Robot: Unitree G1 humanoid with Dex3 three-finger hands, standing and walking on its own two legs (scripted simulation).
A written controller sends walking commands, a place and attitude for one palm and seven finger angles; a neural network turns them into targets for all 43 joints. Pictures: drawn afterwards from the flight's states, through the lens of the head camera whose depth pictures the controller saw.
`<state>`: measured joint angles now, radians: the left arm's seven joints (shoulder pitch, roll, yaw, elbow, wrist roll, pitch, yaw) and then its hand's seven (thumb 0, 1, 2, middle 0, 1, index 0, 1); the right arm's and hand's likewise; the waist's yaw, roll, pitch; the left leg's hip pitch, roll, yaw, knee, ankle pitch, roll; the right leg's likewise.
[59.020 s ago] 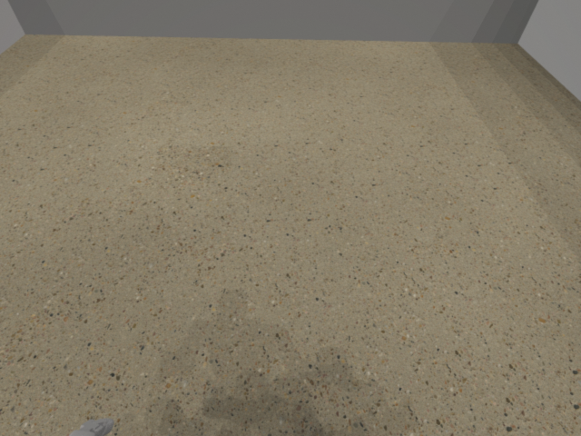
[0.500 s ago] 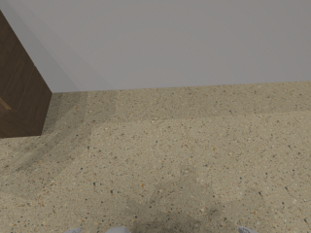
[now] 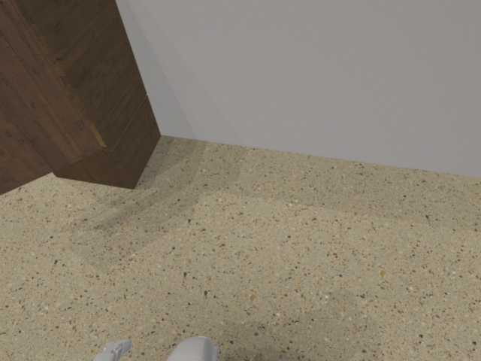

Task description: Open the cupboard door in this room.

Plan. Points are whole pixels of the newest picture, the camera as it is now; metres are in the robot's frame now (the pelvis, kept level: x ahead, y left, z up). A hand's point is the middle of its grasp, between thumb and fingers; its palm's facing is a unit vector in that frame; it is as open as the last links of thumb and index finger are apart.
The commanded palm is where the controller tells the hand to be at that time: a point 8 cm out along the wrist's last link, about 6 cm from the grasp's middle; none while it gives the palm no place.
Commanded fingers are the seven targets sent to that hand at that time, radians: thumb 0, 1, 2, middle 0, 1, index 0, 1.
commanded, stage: turn to face it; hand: left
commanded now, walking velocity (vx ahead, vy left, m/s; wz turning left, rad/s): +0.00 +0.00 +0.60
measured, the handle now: out of the picture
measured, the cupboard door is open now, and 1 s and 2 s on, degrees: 46 46 46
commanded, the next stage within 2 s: take the last steps up to it in 0.94 s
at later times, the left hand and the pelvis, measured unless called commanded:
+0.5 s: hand out of the picture +0.04 +0.22 -0.16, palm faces +0.31 -0.90 -0.30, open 7.4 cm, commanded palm none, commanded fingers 0.00 0.90 0.90 -0.20 -0.30 -0.20 -0.30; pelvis +0.01 -0.03 -0.01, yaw +18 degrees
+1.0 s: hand out of the picture -0.06 +0.19 -0.17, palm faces +0.55 -0.80 -0.23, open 7.4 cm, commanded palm none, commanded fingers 0.00 0.90 0.90 -0.20 -0.30 -0.20 -0.30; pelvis +0.00 -0.02 +0.00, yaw +32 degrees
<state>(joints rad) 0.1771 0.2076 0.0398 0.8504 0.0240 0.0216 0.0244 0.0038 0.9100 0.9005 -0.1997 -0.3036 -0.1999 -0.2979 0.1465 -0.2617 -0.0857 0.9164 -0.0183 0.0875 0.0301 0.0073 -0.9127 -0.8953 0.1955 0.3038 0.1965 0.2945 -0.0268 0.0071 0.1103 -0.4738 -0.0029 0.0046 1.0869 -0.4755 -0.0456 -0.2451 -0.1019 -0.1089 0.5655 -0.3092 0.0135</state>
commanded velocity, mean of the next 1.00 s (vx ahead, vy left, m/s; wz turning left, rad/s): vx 0.00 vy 0.00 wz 0.46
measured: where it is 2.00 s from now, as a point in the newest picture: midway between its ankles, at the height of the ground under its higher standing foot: outside the picture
